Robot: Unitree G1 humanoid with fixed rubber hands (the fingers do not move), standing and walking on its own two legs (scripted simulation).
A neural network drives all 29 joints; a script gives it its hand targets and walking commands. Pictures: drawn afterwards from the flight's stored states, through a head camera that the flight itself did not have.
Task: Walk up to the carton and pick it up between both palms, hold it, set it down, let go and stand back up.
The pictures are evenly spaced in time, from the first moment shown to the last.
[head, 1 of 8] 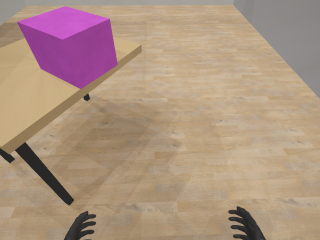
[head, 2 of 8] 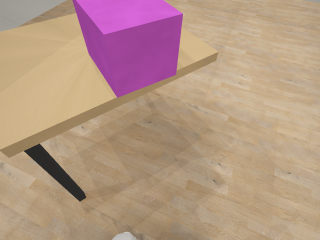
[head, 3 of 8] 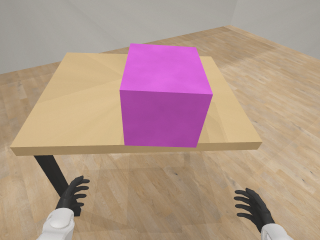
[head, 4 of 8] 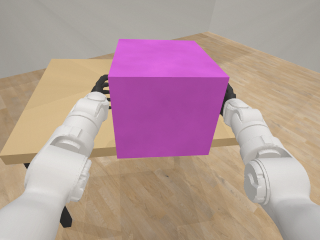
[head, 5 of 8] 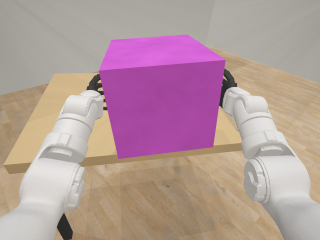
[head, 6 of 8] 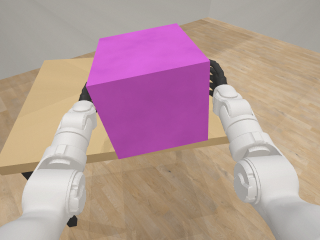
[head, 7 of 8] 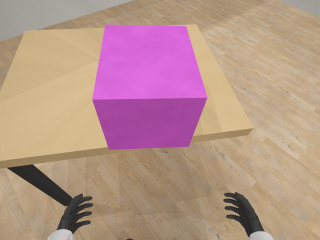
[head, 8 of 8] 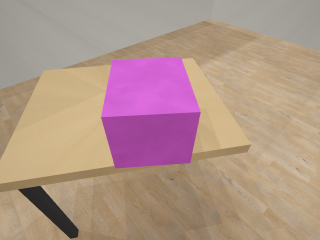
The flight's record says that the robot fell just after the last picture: no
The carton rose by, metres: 0.17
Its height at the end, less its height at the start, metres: +0.00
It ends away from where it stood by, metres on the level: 0.02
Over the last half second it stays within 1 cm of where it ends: yes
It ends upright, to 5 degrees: yes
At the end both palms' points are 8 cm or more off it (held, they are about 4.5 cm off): yes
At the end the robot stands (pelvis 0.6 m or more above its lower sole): yes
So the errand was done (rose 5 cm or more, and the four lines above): yes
